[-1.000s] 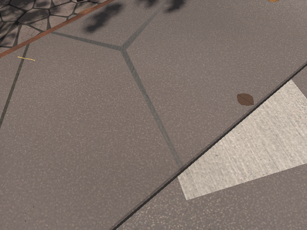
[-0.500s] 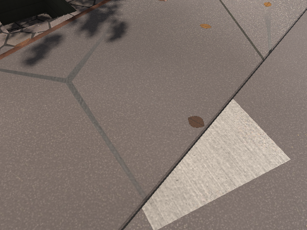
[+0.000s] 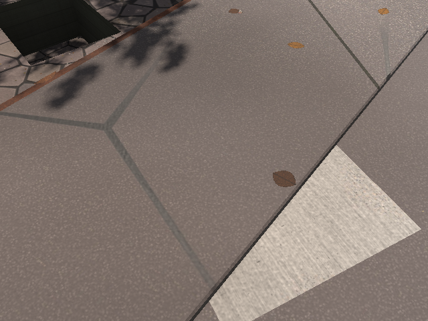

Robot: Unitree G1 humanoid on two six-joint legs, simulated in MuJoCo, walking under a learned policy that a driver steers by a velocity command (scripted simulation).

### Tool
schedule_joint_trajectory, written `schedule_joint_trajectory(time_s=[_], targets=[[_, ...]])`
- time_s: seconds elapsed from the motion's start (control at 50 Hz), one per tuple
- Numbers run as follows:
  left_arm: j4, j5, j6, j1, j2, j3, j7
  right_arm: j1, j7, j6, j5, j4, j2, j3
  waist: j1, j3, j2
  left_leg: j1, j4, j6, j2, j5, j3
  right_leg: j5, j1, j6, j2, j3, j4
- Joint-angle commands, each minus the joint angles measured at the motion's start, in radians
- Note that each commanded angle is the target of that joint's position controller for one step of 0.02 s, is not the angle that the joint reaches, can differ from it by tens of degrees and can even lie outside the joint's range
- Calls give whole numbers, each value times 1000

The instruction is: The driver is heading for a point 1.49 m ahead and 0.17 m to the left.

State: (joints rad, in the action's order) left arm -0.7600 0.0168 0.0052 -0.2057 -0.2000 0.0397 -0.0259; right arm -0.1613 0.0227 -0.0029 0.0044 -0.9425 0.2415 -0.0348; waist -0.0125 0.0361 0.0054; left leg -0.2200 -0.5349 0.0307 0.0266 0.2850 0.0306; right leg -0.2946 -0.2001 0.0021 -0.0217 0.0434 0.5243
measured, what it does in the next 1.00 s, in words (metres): stands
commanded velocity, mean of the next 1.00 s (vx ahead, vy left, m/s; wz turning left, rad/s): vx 0.00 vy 0.00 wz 0.00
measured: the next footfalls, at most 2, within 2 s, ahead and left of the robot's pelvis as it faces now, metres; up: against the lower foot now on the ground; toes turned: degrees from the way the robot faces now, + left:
left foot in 1.78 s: +0.42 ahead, +0.14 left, +0.03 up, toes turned +1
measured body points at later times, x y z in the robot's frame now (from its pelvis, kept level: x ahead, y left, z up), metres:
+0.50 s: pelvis +0.01 +0.01 +0.00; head +0.01 +0.01 +0.45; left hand +0.06 +0.26 -0.14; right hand +0.05 -0.25 -0.15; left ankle +0.00 +0.14 -0.73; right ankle -0.01 -0.12 -0.73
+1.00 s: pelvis +0.01 +0.02 +0.00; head +0.02 +0.02 +0.45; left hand +0.01 +0.26 -0.15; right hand +0.03 -0.22 -0.15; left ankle +0.00 +0.14 -0.73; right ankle -0.01 -0.12 -0.73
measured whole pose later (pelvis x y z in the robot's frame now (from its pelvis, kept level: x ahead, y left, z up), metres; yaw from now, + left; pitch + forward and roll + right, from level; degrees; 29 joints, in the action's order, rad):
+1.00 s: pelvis +0.01 +0.02 +0.00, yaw +0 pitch -1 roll +0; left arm -1.10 0.00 0.00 -0.27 -0.18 0.02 -0.05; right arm -0.23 0.04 0.00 0.00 -1.12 0.19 -0.02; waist -0.01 0.04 0.00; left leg -0.20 -0.48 0.00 0.00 0.27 0.02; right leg -0.27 -0.17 0.03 0.01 0.05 0.45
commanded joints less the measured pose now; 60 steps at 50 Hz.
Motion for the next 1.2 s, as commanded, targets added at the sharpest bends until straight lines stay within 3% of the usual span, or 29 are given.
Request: schedule_joint_trajectory(time_s=[0.02,0.46,0.8,1.18,1.2], targets=[[39,-2,-16,10,-111,28,-6,11,6,-8,-2,15,103,-22,0,-31,-12,4,80,-22,11,-121,11,186,0,-16,47,49,-101],[-181,-13,-14,-47,-98,19,-23,-29,24,1,-6,-135,82,-15,-1,-3,-5,24,116,-36,-5,-151,3,191,13,-1,25,5,-128],[-296,-16,-11,-93,-76,3,-29,-80,22,0,-7,-160,57,-2,4,10,0,24,134,-50,-11,-158,4,173,4,11,23,-9,-139],[-350,-19,-9,-137,-59,-7,-33,-135,21,-2,-9,-157,40,7,8,20,-2,22,146,-62,-13,-169,9,168,-4,21,27,-14,-142],[-362,-19,-8,-157,-44,-10,-34,-155,22,-1,-8,-166,30,9,7,-5,3,32,159,-63,-20,-57,5,92,8,20,15,-30,-138]])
